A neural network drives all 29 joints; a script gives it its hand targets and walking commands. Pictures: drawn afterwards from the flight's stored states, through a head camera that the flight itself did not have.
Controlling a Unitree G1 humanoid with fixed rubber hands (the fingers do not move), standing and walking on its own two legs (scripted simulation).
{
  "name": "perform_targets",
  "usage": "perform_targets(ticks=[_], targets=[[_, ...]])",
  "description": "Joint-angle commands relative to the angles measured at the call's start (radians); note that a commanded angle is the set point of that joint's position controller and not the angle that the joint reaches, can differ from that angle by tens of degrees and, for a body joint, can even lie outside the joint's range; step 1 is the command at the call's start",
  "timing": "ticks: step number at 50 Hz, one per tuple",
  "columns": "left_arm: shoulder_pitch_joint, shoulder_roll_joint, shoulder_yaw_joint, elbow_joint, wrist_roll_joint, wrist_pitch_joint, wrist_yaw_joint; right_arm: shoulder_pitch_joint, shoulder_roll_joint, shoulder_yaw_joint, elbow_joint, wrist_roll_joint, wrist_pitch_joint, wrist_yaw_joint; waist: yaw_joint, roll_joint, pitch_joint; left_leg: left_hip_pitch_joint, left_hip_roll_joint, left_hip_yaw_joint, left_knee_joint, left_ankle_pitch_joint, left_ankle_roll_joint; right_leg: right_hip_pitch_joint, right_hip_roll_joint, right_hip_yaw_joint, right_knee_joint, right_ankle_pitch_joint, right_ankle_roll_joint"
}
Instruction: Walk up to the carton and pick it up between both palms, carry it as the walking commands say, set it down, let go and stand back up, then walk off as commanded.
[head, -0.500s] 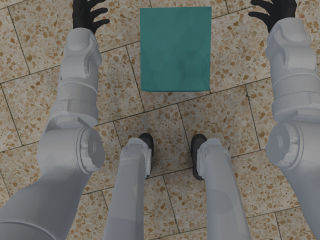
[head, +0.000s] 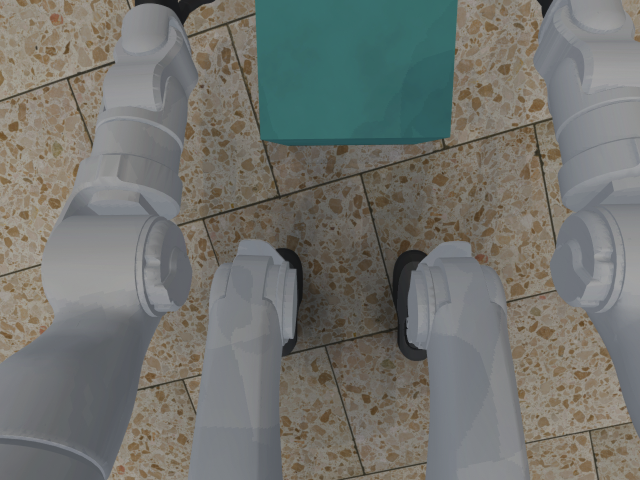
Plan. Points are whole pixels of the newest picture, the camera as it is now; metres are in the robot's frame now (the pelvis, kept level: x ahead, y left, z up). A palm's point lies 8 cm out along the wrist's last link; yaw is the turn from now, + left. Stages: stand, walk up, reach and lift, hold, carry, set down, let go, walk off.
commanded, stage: reach and lift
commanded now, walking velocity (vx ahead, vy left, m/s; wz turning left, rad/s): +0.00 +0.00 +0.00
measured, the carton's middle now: (352, 48) +0.55 +0.00 -0.32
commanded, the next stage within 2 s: none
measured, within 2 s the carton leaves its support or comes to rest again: leaves its support in 1.98 s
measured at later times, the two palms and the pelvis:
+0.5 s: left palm (205, 49) +0.54 +0.18 -0.25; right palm (512, 34) +0.55 -0.19 -0.25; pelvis -0.01 +0.00 -0.07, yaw +0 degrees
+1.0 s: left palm (219, 45) +0.54 +0.16 -0.25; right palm (496, 31) +0.55 -0.17 -0.25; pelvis -0.01 +0.00 -0.07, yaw +0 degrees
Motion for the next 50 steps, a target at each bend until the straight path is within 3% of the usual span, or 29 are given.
perform_targets(ticks=[1,20,26,50], targets=[[-0.271,0.129,-0.012,-0.076,-0.018,-0.031,0.003,-0.292,-0.130,0.008,-0.077,0.017,-0.031,-0.005,-0.002,-0.034,-1.147,0.580,-0.013,0.098,-0.085,0.325,-0.003,0.613,0.005,-0.091,-0.099,0.332,0.022],[-0.442,0.201,-0.113,0.033,-0.106,-0.078,-0.001,-0.457,-0.197,0.094,0.024,0.115,-0.081,0.001,-0.003,-0.015,-0.987,0.513,0.012,0.062,0.099,0.310,-0.005,0.515,-0.026,-0.060,0.086,0.308,0.011],[-0.422,0.202,-0.130,0.051,-0.124,-0.087,-0.001,-0.425,-0.191,0.109,0.048,0.126,-0.088,0.001,-0.007,-0.018,-0.985,0.509,0.011,0.062,0.131,0.360,-0.002,0.544,-0.022,-0.055,0.118,0.374,0.014],[-0.465,0.117,-0.125,0.072,-0.097,-0.082,-0.001,-0.469,-0.119,0.109,0.076,0.101,-0.086,0.006,-0.008,-0.014,-0.897,0.508,-0.011,0.062,0.109,0.302,0.002,0.498,-0.005,-0.058,0.104,0.300,0.010]])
